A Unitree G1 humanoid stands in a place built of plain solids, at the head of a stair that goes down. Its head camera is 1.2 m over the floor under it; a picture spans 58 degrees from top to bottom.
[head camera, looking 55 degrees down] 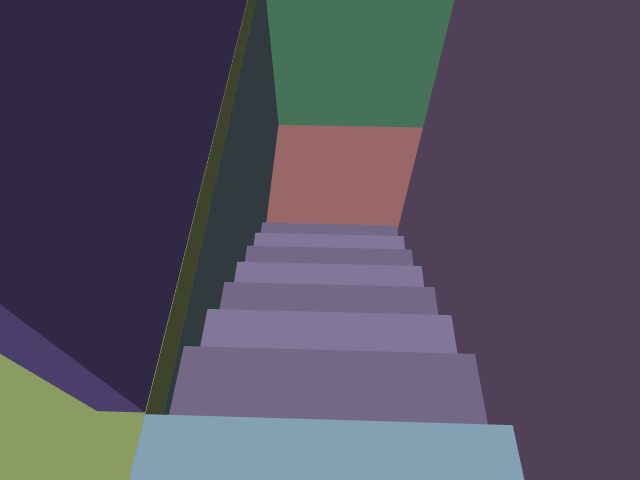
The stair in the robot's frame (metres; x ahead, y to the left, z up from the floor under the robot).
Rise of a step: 0.18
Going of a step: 0.23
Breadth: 0.96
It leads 2 degrees to the right of straight ahead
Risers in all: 8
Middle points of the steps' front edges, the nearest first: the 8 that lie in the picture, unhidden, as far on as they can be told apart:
0.26 -0.02 0.00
0.52 -0.03 -0.18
0.75 -0.04 -0.36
0.97 -0.04 -0.54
1.19 -0.05 -0.72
1.42 -0.05 -0.90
1.64 -0.06 -1.08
1.86 -0.07 -1.26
